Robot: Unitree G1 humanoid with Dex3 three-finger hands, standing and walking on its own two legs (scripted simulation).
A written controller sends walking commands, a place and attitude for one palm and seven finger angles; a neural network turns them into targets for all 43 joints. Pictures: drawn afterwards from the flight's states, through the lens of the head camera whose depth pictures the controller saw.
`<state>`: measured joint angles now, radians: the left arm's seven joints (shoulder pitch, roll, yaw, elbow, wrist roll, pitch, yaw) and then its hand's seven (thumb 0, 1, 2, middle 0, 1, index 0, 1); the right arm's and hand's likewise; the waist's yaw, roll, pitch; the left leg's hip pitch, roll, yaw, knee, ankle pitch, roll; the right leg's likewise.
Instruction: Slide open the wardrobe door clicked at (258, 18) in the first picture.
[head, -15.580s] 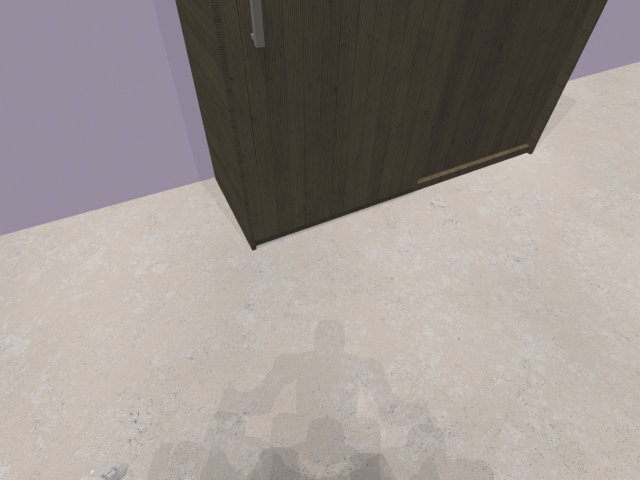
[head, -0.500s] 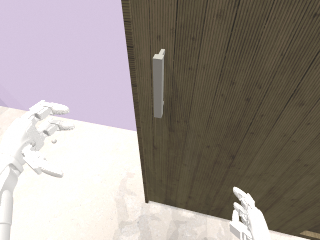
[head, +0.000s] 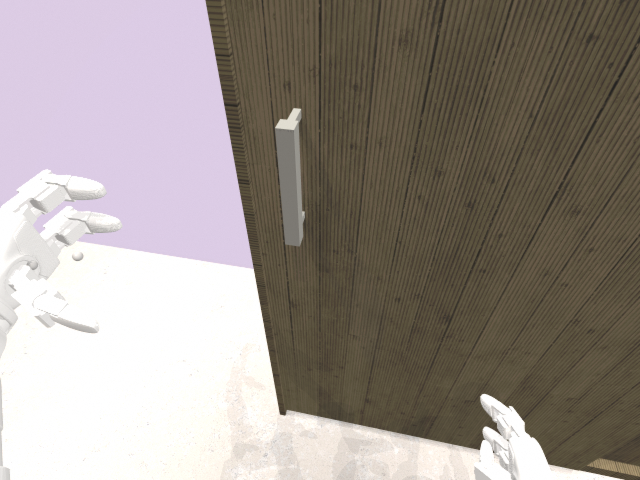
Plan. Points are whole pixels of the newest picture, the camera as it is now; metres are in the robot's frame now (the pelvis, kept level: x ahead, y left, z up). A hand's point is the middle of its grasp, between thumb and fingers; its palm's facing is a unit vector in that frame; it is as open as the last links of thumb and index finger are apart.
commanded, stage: raise the hand with hooked fingers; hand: left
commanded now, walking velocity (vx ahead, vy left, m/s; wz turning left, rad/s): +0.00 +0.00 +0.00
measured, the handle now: (294, 180) +0.45 +0.08 +0.17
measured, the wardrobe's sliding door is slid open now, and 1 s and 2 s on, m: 0.00 0.00 0.00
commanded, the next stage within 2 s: move the hooked fingers beside the handle in 0.16 s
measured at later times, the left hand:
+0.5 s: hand (121, 255) +0.29 +0.25 +0.18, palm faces -0.02 -0.99 -0.11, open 14.0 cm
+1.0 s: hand (160, 225) +0.33 +0.22 +0.18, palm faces -0.07 -1.00 -0.06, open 14.0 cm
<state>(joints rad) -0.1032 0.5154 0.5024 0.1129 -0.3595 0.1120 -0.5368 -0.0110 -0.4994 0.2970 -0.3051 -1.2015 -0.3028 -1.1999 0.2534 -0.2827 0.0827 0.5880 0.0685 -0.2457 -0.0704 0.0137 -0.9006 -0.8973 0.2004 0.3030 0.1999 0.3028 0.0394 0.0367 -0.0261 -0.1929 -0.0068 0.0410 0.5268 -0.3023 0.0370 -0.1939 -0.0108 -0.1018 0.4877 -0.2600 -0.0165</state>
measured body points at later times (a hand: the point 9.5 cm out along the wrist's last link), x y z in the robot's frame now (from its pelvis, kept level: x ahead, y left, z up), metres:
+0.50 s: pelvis +0.00 -0.02 +0.00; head -0.01 -0.05 +0.45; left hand +0.28 +0.30 +0.18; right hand +0.19 -0.25 -0.07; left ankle -0.01 +0.09 -0.74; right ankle +0.00 -0.11 -0.74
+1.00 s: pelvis +0.00 -0.01 +0.00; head -0.02 -0.02 +0.45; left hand +0.33 +0.27 +0.19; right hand +0.17 -0.24 -0.08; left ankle -0.01 +0.09 -0.74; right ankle +0.00 -0.11 -0.74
